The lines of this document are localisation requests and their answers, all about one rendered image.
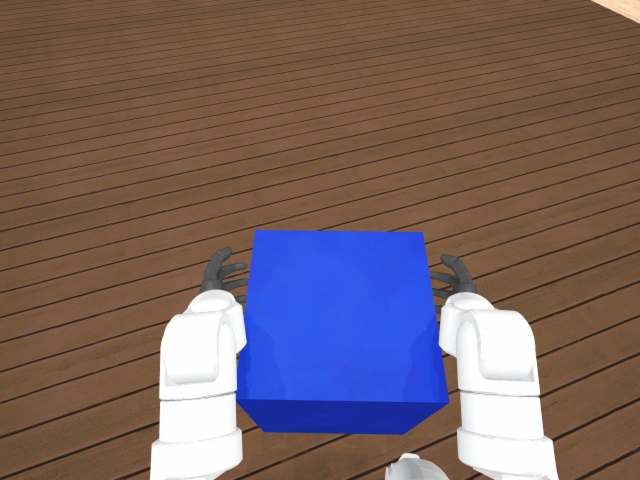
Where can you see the robot left forearm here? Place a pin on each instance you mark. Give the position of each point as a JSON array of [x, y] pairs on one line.
[[198, 437]]

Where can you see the robot right thigh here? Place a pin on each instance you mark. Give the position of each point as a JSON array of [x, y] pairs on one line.
[[414, 469]]

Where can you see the left robot hand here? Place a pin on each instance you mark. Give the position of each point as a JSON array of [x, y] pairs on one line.
[[214, 274]]

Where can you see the right robot shin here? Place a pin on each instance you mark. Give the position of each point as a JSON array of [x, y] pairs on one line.
[[409, 455]]

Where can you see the carton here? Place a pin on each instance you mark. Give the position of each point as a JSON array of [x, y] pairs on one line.
[[341, 334]]

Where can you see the robot right forearm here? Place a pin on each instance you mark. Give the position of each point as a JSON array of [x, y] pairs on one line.
[[502, 431]]

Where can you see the right robot hand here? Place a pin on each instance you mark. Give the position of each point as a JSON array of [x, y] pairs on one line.
[[461, 281]]

